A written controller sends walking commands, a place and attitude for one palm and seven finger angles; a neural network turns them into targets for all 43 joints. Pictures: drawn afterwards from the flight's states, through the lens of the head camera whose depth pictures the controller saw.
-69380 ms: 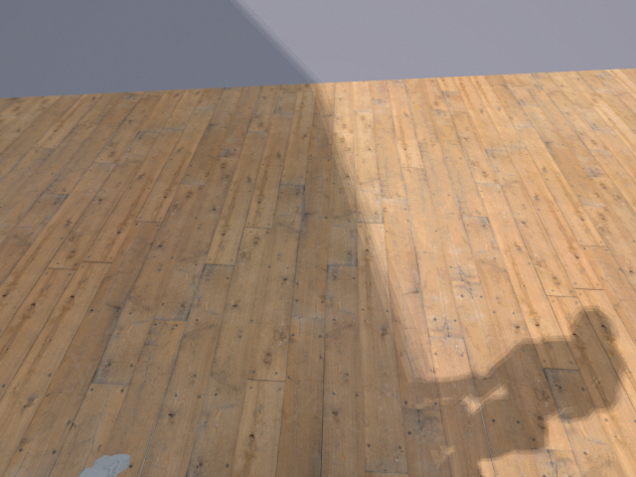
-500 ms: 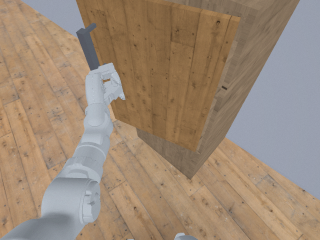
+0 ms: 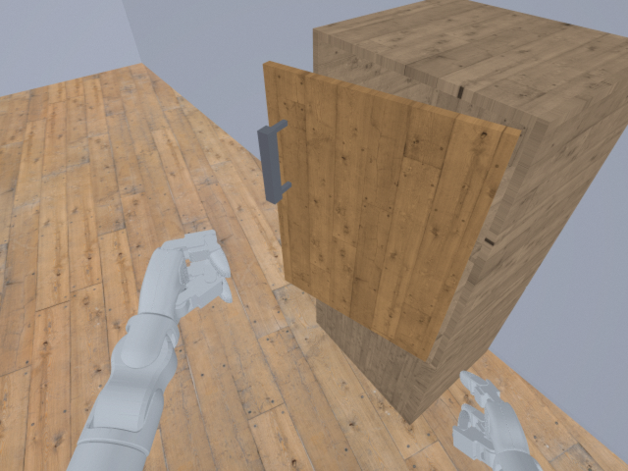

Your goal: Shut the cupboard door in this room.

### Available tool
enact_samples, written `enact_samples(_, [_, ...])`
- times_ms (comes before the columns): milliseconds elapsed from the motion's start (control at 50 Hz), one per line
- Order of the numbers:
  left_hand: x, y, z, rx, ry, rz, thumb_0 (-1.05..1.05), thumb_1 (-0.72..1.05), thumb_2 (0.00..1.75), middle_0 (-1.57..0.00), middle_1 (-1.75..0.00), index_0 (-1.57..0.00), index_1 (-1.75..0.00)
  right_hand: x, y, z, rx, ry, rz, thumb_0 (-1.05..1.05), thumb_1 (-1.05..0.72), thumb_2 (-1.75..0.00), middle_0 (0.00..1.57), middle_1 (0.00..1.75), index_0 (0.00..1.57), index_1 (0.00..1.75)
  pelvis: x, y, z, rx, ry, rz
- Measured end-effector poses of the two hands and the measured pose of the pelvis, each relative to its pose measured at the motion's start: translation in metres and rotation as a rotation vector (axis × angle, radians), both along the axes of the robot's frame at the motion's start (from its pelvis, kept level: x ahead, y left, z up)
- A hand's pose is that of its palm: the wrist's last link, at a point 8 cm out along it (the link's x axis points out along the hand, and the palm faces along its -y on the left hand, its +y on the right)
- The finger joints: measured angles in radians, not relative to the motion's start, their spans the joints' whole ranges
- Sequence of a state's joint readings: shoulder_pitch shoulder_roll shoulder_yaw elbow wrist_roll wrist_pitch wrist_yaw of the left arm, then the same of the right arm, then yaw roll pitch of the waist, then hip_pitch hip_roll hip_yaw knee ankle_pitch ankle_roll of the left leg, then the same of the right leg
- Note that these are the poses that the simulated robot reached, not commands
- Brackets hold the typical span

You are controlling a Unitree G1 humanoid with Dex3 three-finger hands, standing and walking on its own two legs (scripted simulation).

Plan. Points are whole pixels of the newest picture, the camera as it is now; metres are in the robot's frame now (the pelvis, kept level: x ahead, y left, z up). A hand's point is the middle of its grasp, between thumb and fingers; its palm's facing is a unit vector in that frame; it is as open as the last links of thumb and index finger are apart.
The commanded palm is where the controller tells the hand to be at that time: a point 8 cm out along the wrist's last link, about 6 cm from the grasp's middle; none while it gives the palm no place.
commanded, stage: draw the hand back to the body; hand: left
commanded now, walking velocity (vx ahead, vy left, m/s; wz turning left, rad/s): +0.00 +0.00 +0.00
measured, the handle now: (277, 162) +0.65 +0.12 +0.06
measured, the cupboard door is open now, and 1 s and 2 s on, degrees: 16 16 16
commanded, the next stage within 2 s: step back with the hand held close in 0.94 s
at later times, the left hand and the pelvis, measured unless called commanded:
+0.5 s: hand (65, 329) +0.21 +0.27 +0.15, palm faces +0.38 -0.85 -0.37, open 5.6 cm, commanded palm +0.16 +0.31 +0.18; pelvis +0.01 +0.02 +0.01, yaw +1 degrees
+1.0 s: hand (38, 343) +0.19 +0.27 +0.17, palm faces +0.45 -0.81 -0.38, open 7.4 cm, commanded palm +0.14 +0.31 +0.18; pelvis +0.00 +0.01 +0.01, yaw +1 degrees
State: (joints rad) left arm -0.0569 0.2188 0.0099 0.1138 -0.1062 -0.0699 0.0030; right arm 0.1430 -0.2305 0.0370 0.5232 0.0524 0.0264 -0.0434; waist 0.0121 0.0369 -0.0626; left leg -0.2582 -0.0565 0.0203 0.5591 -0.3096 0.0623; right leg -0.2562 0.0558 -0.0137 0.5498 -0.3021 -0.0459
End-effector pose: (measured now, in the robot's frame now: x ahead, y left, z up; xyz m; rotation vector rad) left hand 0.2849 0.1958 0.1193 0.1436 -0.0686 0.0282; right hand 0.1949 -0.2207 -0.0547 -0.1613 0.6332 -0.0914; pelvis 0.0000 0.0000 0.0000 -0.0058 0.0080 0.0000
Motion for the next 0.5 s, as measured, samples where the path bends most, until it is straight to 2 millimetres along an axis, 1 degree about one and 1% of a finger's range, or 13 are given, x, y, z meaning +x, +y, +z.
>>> enact_samples(40, [-0.013,0.011,0.001,0.021,0.003,0.034,0.02,0.89,0.90,-1.13,-1.31,-1.13,-1.32,0.007,0.010,0.005,0.000,-0.007,0.029,0.01,-0.91,-0.90,0.20,0.30,0.20,0.30,0.000,0.001,0.002,-0.003,-0.016,0.006])
enact_samples(100, [-0.029,0.028,0.006,0.049,0.005,0.092,0.02,0.89,0.90,-1.06,-1.23,-1.06,-1.24,0.010,0.023,0.005,-0.002,0.004,0.068,0.01,-0.91,-0.90,0.20,0.30,0.20,0.30,0.001,0.004,0.005,-0.007,-0.035,0.015])
enact_samples(160, [-0.043,0.043,0.015,0.081,-0.005,0.144,0.02,0.89,0.90,-0.99,-1.15,-0.98,-1.15,0.009,0.033,0.000,0.004,0.027,0.093,0.01,-0.91,-0.90,0.20,0.30,0.20,0.30,0.002,0.007,0.007,-0.009,-0.047,0.020])
enact_samples(240, [-0.060,0.057,0.030,0.124,-0.035,0.191,0.02,0.89,0.90,-0.88,-1.03,-0.88,-1.04,0.001,0.040,-0.010,0.018,0.067,0.102,0.01,-0.91,-0.90,0.20,0.30,0.20,0.30,0.005,0.013,0.009,-0.009,-0.056,0.020])
enact_samples(340, [-0.079,0.073,0.042,0.172,-0.053,0.241,0.02,0.89,0.90,-0.74,-0.88,-0.74,-0.89,-0.012,0.039,-0.019,0.024,0.117,0.081,0.01,-0.91,-0.90,0.20,0.30,0.20,0.30,0.009,0.016,0.011,-0.010,-0.060,0.014])
enact_samples(440, [-0.098,0.096,0.044,0.220,-0.033,0.312,0.01,0.89,0.90,-0.61,-0.74,-0.61,-0.74,-0.021,0.029,-0.022,0.006,0.141,0.051,0.02,-0.91,-0.90,0.20,0.30,0.20,0.30,0.010,0.016,0.011,-0.011,-0.063,0.011])
enact_samples(500, [-0.112,0.108,0.049,0.256,-0.035,0.358,0.02,0.89,0.90,-0.53,-0.65,-0.52,-0.65,-0.023,0.021,-0.021,-0.010,0.134,0.038,0.02,-0.91,-0.90,0.20,0.30,0.20,0.30,0.011,0.016,0.011,-0.013,-0.062,0.010])
